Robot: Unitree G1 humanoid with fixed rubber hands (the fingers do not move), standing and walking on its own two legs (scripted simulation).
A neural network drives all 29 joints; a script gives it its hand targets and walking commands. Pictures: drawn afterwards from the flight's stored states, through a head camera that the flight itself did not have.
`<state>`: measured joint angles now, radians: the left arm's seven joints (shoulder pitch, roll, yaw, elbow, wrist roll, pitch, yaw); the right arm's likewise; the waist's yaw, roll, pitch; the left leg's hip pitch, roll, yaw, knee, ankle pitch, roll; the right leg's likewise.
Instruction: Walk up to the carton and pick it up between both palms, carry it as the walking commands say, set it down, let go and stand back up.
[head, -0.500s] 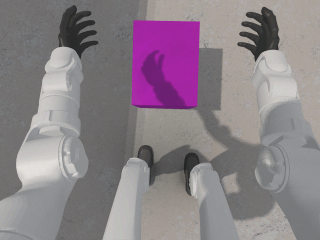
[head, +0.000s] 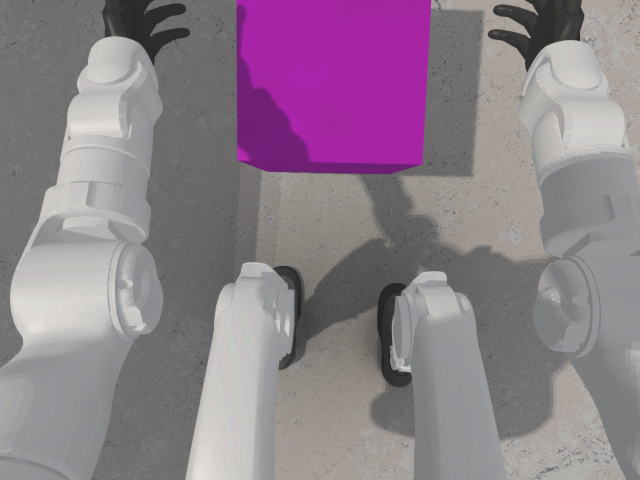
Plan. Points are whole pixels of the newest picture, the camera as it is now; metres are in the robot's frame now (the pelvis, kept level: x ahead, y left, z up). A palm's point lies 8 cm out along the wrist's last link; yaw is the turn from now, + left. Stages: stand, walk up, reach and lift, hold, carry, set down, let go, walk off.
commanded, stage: reach and lift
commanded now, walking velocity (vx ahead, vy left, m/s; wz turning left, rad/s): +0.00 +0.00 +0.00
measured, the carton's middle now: (331, 70) +0.58 +0.04 -0.36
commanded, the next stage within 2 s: none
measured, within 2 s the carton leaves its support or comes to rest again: neither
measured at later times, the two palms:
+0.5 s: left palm (192, 89) +0.52 +0.23 -0.27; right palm (484, 91) +0.54 -0.16 -0.27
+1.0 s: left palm (198, 92) +0.52 +0.22 -0.29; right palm (475, 94) +0.54 -0.16 -0.29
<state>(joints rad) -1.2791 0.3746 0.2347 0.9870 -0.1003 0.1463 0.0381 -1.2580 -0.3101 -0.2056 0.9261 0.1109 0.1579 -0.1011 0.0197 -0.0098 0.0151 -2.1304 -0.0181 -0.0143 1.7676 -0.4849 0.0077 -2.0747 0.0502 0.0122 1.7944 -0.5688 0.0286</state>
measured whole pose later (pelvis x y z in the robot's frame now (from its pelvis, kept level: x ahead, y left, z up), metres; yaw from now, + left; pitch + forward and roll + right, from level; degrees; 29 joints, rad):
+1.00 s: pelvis -0.02 +0.00 -0.12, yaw +0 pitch +37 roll -1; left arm -1.50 0.44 0.08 1.23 -0.26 0.04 0.08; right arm -1.49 -0.36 -0.06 1.16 0.23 0.07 -0.13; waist 0.03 -0.01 0.37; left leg -2.30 0.00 0.00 2.19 -0.53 0.01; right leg -2.24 0.05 0.00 2.23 -0.62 0.03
